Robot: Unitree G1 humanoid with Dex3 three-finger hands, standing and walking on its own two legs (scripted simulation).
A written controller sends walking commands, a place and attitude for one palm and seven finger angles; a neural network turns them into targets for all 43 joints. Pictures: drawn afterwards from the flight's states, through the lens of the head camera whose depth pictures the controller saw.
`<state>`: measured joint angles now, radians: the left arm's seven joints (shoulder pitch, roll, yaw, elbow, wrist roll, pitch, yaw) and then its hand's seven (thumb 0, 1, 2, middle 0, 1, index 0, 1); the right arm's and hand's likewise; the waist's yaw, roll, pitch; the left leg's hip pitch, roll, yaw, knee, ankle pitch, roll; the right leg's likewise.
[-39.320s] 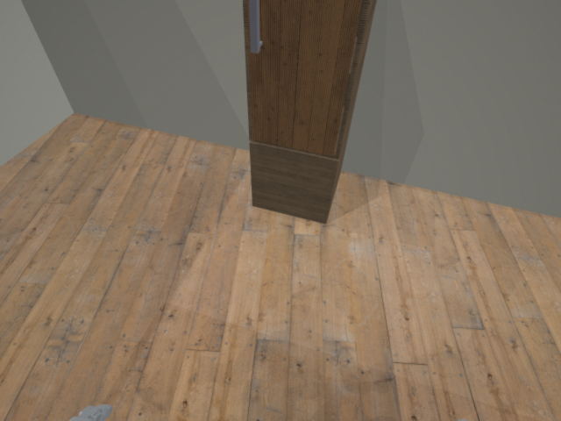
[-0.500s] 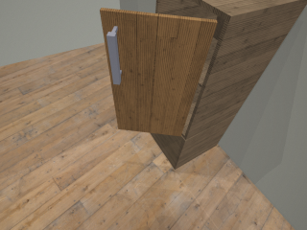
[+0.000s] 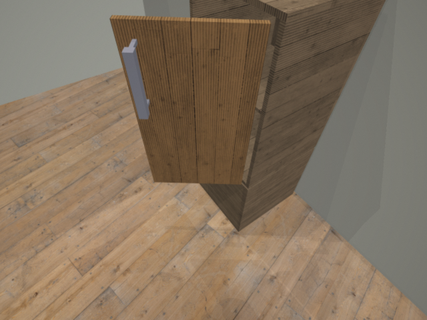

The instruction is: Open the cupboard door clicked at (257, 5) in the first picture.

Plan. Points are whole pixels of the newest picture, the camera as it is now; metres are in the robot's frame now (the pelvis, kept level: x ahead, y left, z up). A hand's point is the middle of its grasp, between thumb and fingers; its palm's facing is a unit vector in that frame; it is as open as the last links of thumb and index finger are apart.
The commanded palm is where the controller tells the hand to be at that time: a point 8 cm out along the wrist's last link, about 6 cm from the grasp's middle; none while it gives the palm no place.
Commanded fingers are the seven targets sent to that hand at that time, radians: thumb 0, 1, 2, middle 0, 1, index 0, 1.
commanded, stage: look again from close up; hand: left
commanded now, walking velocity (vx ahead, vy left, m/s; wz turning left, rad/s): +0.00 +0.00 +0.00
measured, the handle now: (139, 81) +0.60 +0.21 +0.12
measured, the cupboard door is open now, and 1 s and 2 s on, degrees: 54 54 54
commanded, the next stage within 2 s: shuffle to correct the standing spot in 0.42 s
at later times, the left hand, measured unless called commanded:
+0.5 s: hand out of the picture +0.01 +0.16 -0.18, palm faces +0.01 -0.98 -0.19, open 7.4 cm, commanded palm none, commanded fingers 0.00 0.90 0.90 -0.20 -0.30 -0.20 -0.30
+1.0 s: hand out of the picture +0.06 +0.18 -0.18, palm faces +0.01 -0.98 -0.20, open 7.4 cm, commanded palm none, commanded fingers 0.00 0.90 0.90 -0.20 -0.30 -0.20 -0.30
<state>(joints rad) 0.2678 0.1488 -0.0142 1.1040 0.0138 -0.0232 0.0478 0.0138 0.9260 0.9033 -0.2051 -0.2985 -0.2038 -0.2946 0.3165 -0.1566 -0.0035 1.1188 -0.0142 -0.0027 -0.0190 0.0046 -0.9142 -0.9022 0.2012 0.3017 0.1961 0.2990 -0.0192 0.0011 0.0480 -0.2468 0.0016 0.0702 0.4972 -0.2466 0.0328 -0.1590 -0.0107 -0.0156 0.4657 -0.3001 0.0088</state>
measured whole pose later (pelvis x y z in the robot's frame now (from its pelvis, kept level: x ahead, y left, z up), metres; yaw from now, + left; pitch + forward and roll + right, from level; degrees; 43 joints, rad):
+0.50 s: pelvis +0.00 -0.01 +0.00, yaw -1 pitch +0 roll +1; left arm 0.29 0.16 -0.02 1.08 0.01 -0.02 0.03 0.01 0.91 0.90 -0.20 -0.30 -0.20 -0.29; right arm 0.25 -0.17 0.00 1.09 -0.01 -0.02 -0.02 0.01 -0.92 -0.90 0.20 0.30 0.20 0.30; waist 0.01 -0.01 0.02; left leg -0.24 0.00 0.08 0.50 -0.25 0.02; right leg -0.18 -0.01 -0.01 0.51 -0.33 -0.01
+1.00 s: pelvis +0.07 +0.01 +0.00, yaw -1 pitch +1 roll +0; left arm 0.29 0.17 0.02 1.09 0.01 0.00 0.04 0.01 0.91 0.90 -0.20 -0.30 -0.20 -0.29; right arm 0.29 -0.12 0.01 1.09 -0.01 -0.04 -0.05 0.00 -0.91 -0.90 0.20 0.30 0.20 0.30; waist 0.00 -0.02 0.08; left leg -0.16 -0.01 0.10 0.51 -0.36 0.05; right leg -0.30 -0.04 -0.05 0.71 -0.42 -0.01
